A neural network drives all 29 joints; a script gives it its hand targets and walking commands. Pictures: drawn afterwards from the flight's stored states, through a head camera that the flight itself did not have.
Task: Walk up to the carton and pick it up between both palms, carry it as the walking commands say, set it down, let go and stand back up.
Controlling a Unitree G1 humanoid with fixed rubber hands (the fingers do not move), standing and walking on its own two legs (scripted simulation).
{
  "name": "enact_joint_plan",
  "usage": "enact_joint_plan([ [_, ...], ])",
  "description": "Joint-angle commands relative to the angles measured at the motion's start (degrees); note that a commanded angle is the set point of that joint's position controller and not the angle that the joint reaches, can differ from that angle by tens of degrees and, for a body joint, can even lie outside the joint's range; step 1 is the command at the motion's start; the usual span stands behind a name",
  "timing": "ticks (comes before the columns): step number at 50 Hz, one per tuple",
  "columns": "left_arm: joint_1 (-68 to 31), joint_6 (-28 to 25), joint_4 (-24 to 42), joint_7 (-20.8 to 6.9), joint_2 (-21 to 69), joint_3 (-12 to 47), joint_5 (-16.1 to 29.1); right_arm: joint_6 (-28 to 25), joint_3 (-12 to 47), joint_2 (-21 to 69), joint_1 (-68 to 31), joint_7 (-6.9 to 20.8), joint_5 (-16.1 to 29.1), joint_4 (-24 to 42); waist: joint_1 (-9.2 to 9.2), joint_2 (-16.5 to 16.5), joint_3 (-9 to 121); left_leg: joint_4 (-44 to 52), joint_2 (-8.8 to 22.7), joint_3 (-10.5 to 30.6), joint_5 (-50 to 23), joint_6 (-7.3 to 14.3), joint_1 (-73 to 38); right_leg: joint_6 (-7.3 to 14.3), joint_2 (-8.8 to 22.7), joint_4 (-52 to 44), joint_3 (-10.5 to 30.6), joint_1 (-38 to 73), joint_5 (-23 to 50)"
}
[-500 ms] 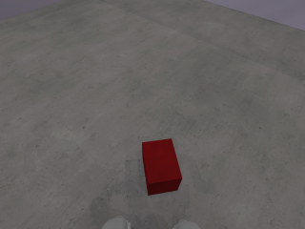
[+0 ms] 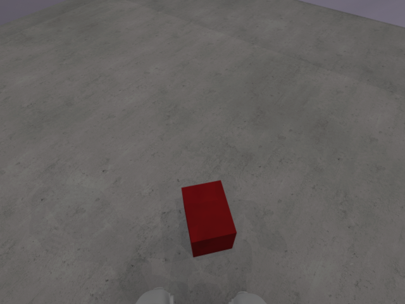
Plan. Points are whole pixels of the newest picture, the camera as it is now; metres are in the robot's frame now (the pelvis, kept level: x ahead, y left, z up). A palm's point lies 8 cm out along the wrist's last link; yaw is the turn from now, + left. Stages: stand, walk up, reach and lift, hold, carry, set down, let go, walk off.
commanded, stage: walk up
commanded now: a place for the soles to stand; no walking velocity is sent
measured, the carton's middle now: (207, 218) +0.54 +0.00 -0.63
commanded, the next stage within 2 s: none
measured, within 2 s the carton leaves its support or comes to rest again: neither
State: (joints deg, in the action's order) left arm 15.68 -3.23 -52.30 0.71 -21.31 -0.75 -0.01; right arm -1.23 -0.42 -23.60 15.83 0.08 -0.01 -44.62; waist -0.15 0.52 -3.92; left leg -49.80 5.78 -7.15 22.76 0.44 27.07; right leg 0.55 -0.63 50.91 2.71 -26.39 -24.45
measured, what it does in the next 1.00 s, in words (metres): stands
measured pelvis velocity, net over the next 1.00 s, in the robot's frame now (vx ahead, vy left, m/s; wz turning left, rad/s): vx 0.00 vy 0.00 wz -0.03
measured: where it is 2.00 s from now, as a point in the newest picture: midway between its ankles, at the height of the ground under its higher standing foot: outside the picture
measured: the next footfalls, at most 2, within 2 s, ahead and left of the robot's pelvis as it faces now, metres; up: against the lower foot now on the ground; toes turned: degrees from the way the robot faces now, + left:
right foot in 1.82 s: +0.13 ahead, -0.23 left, +0.00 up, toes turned +9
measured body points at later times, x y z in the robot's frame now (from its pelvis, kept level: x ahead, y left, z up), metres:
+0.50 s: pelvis +0.00 +0.00 +0.00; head +0.03 -0.01 +0.45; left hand +0.07 +0.31 -0.11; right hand +0.08 -0.31 -0.11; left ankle +0.04 +0.13 -0.70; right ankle +0.03 -0.12 -0.70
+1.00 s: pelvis +0.00 +0.00 +0.00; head +0.03 -0.01 +0.45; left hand +0.08 +0.31 -0.11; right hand +0.08 -0.31 -0.11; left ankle +0.04 +0.13 -0.70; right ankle +0.03 -0.12 -0.70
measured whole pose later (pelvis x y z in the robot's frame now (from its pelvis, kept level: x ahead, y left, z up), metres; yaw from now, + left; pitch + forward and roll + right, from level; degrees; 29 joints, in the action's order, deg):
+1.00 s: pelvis +0.00 +0.00 +0.00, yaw -2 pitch +0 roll +1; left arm 13.4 -2.9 -53.7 0.7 -21.3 -0.8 0.0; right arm -1.3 -0.4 -23.6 14.9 0.1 0.0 -45.7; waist -0.1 0.6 -3.6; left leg -48.5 4.6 -7.2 21.9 0.2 26.1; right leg 0.3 -1.1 50.9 4.6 -26.6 -23.9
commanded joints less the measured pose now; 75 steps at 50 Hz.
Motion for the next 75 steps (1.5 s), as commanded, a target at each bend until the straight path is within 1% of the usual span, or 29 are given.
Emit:
enact_joint_plan([
  [1,-3.2,-1.1,3.1,1.4,-18.1,-3.7,-1.2,-1.6,-4.9,-10.8,-3.4,-0.5,-0.4,0.2,1.45,-6.1,6.7,6.4,-1.7,7.3,2.4,2.8,-6.6,10.6,9.3,-16.6,22.9,-0.4,12.8],
  [5,-2.5,-0.7,3.1,1.0,-13.5,-2.8,-0.1,-2.6,-5.8,-15.3,-1.1,-0.5,-0.7,-0.3,1.6,5.8,9.9,21.0,14.5,19.3,-0.6,10.6,-15.6,2.4,0.4,0.5,0.7,-6.1,9.1],
  [7,0.2,-0.8,2.3,1.0,-14.0,-3.3,0.0,-2.1,-5.7,-15.5,-4.4,-0.5,-0.6,0.5,-0.19,5.6,9.8,18.0,14.3,15.1,-5.9,10.6,-12.0,2.7,1.4,-1.5,-0.3,-1.3,6.1],
  [9,2.2,-1.1,1.6,0.9,-14.9,-3.8,-0.7,-1.4,-5.4,-14.2,-6.4,-0.6,-0.5,1.2,-0.97,3.0,9.3,12.2,9.3,9.1,-3.3,6.8,-7.7,4.7,1.9,-7.8,4.4,1.8,11.0],
  [12,0.0,-1.5,2.4,1.1,-19.7,-4.7,-1.6,-0.5,-4.7,-10.5,-7.4,-0.6,-0.1,2.1,-0.48,-8.4,5.9,0.2,-2.3,6.0,8.2,1.8,1.6,11.9,10.6,-20.3,29.4,3.6,5.6],
  [13,-1.3,-1.4,2.7,1.3,-19.8,-4.5,-1.7,-0.6,-4.7,-10.7,-6.6,-0.6,-0.2,1.6,-0.15,-8.0,5.3,1.7,-2.5,6.7,9.6,2.0,1.0,12.8,11.7,-21.1,30.4,2.8,4.1],
  [16,-4.9,-0.8,3.0,1.1,-17.1,-3.6,-1.4,-1.7,-5.0,-11.1,-2.8,-0.3,-0.7,-0.6,2.06,-5.8,6.9,9.1,-1.1,8.3,3.5,3.4,-10.0,8.7,7.4,-17.1,20.9,-3.6,6.9],
  [18,-5.9,-0.7,3.5,0.7,-14.1,-2.9,-0.8,-2.3,-5.8,-14.1,-0.1,-0.5,-1.0,-1.2,3.33,1.6,8.5,17.7,7.1,15.3,4.1,6.4,-17.7,3.9,2.1,-7.9,8.9,-10.4,8.3],
  [21,-0.4,-0.6,1.8,0.7,-14.2,-3.5,-0.3,-2.2,-5.7,-15.8,-4.9,-0.5,-0.9,-0.1,-0.28,5.8,8.9,21.4,15.4,18.3,2.7,11.1,-12.0,2.2,0.9,-1.5,-0.6,-2.5,1.2],
  [23,2.1,-1.1,1.0,0.7,-14.5,-3.8,-0.8,-1.6,-5.4,-14.6,-6.8,-0.5,-0.8,0.3,-1.3,3.3,9.2,15.2,10.6,11.5,0.2,7.4,-8.1,4.0,1.4,-8.4,3.1,2.1,7.6],
  [26,-0.2,-1.5,1.8,1.0,-19.6,-4.8,-1.7,-0.5,-4.6,-10.6,-7.5,-0.5,-0.2,1.5,-0.53,-9.0,6.0,0.6,-2.3,5.7,7.9,1.7,1.7,11.0,9.8,-20.8,28.8,4.2,5.2],
  [27,-1.5,-1.5,2.2,1.2,-19.9,-4.6,-1.8,-0.6,-4.6,-10.6,-6.9,-0.5,-0.2,1.2,-0.31,-8.6,5.5,1.7,-2.7,6.9,9.4,1.7,1.7,12.5,11.3,-21.4,30.9,4.2,4.7],
  [30,-5.0,-1.0,2.4,1.1,-17.3,-3.7,-1.4,-1.7,-4.7,-10.8,-3.3,-0.3,-0.7,-1.1,1.75,-6.7,7.6,8.5,-1.7,8.0,2.5,3.0,-9.1,8.9,7.7,-17.4,22.1,-1.2,10.0],
  [32,-6.1,-0.8,2.9,0.8,-14.6,-3.0,-0.9,-2.4,-5.5,-13.4,-0.7,-0.5,-0.9,-1.7,3.16,-0.3,9.5,15.5,5.6,13.7,-0.6,5.8,-18.2,4.4,2.9,-9.7,11.0,-8.6,11.3],
  [35,-1.5,-0.7,1.4,0.8,-14.0,-3.3,-0.2,-2.3,-5.4,-15.3,-4.4,-0.5,-0.7,-0.8,0.06,4.5,10.1,20.0,14.3,17.3,-0.8,10.5,-13.6,2.0,0.9,-2.8,0.5,-2.2,6.1],
  [37,1.0,-1.0,0.6,0.7,-14.5,-3.5,-0.7,-1.6,-5.2,-14.3,-6.8,-0.5,-0.6,-0.1,-0.99,2.7,10.0,14.6,10.2,11.4,-1.5,7.5,-9.4,3.7,1.4,-8.5,4.0,1.9,9.5],
  [41,-2.2,-1.4,1.7,1.2,-19.6,-4.4,-1.8,-0.6,-4.5,-10.4,-7.0,-0.5,-0.2,0.8,-0.21,-9.2,6.0,2.2,-2.8,7.0,8.8,1.8,0.7,12.0,10.7,-21.3,30.5,4.3,6.0],
  [44,-5.4,-0.9,2.0,1.1,-17.3,-3.6,-1.5,-1.6,-4.6,-10.7,-3.7,-0.3,-0.7,-1.4,1.69,-6.9,7.6,8.7,-1.8,8.1,3.0,3.0,-9.2,8.8,7.8,-18.1,22.7,-1.1,9.2],
  [46,-6.5,-0.7,2.5,0.8,-14.7,-3.0,-1.0,-2.3,-5.4,-13.1,-1.1,-0.4,-0.9,-2.0,3.14,-0.9,9.5,15.3,5.1,13.2,-0.5,5.7,-18.3,4.4,3.2,-11.0,11.9,-8.4,10.7],
  [49,-2.2,-0.7,1.1,0.8,-14.0,-3.2,-0.3,-2.2,-5.4,-15.1,-4.3,-0.5,-0.7,-1.2,0.2,4.1,10.3,19.9,13.9,17.2,-1.0,10.5,-14.1,1.9,0.8,-3.3,1.0,-2.1,7.1],
  [52,0.3,-1.1,0.2,0.7,-15.5,-3.8,-1.1,-1.2,-5.1,-13.3,-7.3,-0.5,-0.4,0.0,-0.53,-1.3,9.2,10.2,6.4,7.5,0.6,5.5,-7.3,5.1,2.8,-12.8,9.2,2.4,9.8],
  [55,-2.6,-1.4,1.3,1.1,-19.6,-4.4,-1.9,-0.5,-4.4,-10.3,-7.2,-0.5,-0.2,0.3,-0.18,-9.5,5.6,2.5,-2.9,7.0,9.1,1.8,0.4,11.7,10.5,-22.0,30.7,3.9,4.3],
  [58,-5.8,-0.8,1.6,1.0,-17.4,-3.6,-1.6,-1.6,-4.6,-10.6,-3.9,-0.3,-0.8,-1.8,1.66,-7.3,7.0,8.8,-2.1,8.0,4.1,3.0,-8.9,8.7,7.8,-19.2,23.3,-1.3,6.9],
  [60,-7.0,-0.7,2.0,0.7,-14.8,-3.0,-1.1,-2.3,-5.3,-12.8,-1.3,-0.4,-0.9,-2.5,3.2,-1.7,8.9,15.2,4.3,12.8,0.8,5.5,-18.2,4.6,3.5,-12.5,13.0,-8.4,9.1],
  [63,-2.7,-0.6,0.7,0.7,-14.0,-3.2,-0.3,-2.3,-5.4,-15.1,-4.3,-0.5,-0.8,-1.7,0.3,4.0,9.8,20.9,13.9,17.9,1.1,10.5,-14.3,1.8,0.7,-3.6,1.2,-2.4,6.6],
  [66,0.2,-1.1,-0.3,0.6,-15.3,-3.7,-1.1,-1.3,-5.0,-13.4,-7.5,-0.5,-0.5,-0.6,-0.7,-0.8,9.0,11.5,6.9,8.5,0.5,5.8,-7.8,4.7,2.4,-12.9,8.3,2.6,9.7],
  [69,-2.8,-1.3,0.8,1.0,-19.4,-4.4,-1.9,-0.5,-4.4,-10.2,-7.3,-0.5,-0.2,-0.1,-0.15,-9.8,5.5,2.7,-3.0,6.9,8.7,1.8,0.1,11.3,10.1,-22.2,30.5,4.1,4.7],
  [74,-7.3,-0.7,1.6,0.7,-14.9,-3.0,-1.1,-2.2,-5.2,-12.6,-1.5,-0.4,-0.9,-2.9,3.19,-2.1,8.8,15.0,3.9,12.4,0.3,5.3,-18.2,4.6,3.7,-13.2,13.6,-7.9,9.4],
  [75,-12.8,1.8,8.6,-1.9,-15.1,-5.5,-5.8,-4.2,-8.1,-20.2,17.5,-3.3,0.1,-8.1,7.67,-5.1,10.7,23.5,12.8,29.4,3.1,9.8,-26.0,2.1,-0.2,5.2,2.1,-16.2,4.5],
])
